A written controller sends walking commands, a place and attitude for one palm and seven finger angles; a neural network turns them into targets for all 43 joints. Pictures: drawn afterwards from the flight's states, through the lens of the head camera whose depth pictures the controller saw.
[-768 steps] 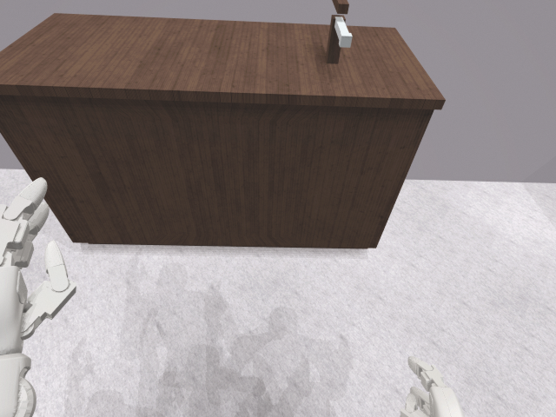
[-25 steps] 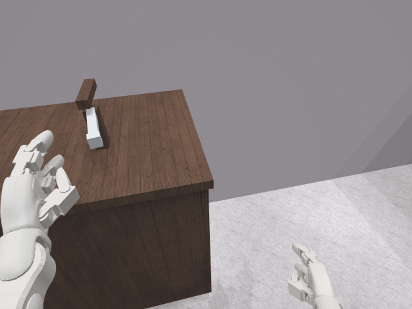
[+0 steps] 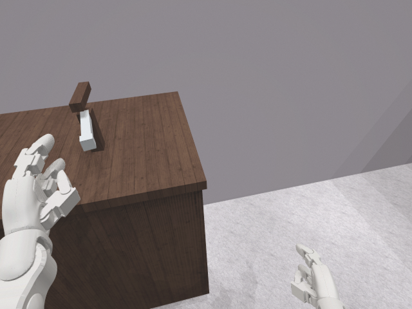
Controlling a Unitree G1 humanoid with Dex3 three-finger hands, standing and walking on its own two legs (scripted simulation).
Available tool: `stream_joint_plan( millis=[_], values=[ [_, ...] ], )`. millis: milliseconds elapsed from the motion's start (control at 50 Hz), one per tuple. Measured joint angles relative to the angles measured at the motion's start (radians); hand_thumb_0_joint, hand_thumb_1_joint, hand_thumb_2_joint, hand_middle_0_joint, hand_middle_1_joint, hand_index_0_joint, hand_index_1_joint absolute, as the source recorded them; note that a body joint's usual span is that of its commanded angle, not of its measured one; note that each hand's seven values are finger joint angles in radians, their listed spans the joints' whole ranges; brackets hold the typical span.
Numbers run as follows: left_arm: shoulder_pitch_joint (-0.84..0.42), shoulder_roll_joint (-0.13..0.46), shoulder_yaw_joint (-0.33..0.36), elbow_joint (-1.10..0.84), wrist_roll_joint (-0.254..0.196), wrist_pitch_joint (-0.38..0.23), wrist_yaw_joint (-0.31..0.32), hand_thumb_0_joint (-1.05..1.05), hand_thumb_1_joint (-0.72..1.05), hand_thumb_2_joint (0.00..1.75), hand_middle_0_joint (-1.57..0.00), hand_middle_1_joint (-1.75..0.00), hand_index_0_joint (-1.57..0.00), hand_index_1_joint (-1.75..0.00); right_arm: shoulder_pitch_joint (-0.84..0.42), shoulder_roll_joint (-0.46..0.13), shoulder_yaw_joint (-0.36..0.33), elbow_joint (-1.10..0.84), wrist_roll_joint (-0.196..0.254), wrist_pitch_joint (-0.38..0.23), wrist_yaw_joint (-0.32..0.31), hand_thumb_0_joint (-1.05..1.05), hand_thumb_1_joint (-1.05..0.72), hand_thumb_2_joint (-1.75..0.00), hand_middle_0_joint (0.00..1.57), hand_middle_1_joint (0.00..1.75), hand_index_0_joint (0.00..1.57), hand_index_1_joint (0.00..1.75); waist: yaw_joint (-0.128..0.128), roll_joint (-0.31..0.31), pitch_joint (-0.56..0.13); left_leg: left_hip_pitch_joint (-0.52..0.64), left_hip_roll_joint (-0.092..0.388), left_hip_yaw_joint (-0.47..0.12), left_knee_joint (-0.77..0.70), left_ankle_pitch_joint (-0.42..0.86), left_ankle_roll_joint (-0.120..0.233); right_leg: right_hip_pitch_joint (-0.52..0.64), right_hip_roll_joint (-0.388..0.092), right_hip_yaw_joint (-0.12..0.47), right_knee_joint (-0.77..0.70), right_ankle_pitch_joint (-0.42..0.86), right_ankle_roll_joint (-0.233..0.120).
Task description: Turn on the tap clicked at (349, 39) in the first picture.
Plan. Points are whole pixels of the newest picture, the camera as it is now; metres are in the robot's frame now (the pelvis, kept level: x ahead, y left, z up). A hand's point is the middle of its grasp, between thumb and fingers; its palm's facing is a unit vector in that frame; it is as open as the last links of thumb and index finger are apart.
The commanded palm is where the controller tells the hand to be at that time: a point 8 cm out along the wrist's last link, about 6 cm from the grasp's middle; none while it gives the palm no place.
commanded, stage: reach beside the lever's end, fingers flat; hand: left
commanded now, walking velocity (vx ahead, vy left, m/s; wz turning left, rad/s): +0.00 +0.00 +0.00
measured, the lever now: (87, 142) +0.39 +0.36 +0.15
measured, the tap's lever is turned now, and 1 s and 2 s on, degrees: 10 10 10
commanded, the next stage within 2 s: none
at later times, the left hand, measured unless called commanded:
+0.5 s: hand (72, 180) +0.23 +0.27 +0.19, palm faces +0.55 -0.84 -0.07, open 7.4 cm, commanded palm +0.18 +0.31 +0.19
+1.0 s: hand (61, 173) +0.26 +0.32 +0.18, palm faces +0.59 -0.80 -0.07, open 7.5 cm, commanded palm +0.21 +0.36 +0.18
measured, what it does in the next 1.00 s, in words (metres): stands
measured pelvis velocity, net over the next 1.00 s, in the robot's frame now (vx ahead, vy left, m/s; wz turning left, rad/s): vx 0.01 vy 0.01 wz -0.01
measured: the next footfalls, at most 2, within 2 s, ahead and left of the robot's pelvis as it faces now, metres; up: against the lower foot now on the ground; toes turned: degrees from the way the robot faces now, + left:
none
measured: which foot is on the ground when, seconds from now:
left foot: down 0.00-1.00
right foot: down 0.00-1.00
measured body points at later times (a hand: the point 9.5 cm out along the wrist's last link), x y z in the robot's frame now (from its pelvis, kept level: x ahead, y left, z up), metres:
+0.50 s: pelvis +0.01 +0.01 +0.00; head -0.04 -0.02 +0.45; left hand +0.20 +0.32 +0.20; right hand +0.24 -0.19 -0.07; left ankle +0.02 +0.14 -0.74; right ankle +0.00 -0.08 -0.74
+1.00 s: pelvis +0.01 +0.01 +0.00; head -0.03 -0.01 +0.45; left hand +0.22 +0.36 +0.18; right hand +0.22 -0.20 -0.08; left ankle +0.02 +0.14 -0.74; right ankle +0.00 -0.08 -0.74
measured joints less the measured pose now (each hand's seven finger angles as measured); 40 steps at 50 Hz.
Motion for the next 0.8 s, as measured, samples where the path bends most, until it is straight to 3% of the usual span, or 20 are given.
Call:
stream_joint_plan(
  millis=[260,800],
  values=[
    [-0.073,0.016,0.032,0.111,0.006,-0.008,0.008,0.01,0.9,0.9,-0.2,-0.3,-0.2,-0.3,-0.003,0.005,-0.003,0.014,0.004,0.003,-0.019,0.02,-0.9,-0.9,0.21,0.3,0.2,0.3,-0.002,-0.003,0.008,-0.005,-0.002,-0.001,0.0,-0.001,0.003,-0.002,-0.002,-0.001,-0.005,0.001,0.003],
    [-0.15,0.068,0.115,0.314,0.005,-0.087,-0.037,0.02,0.9,0.9,-0.19,-0.28,-0.2,-0.28,0.036,-0.003,-0.022,0.0,0.009,0.007,-0.042,0.02,-0.9,-0.9,0.21,0.3,0.2,0.3,-0.021,-0.03,0.006,-0.02,-0.021,0.018,-0.003,-0.015,0.019,-0.031,-0.022,0.017,0.016,-0.021,0.018]
  ],
)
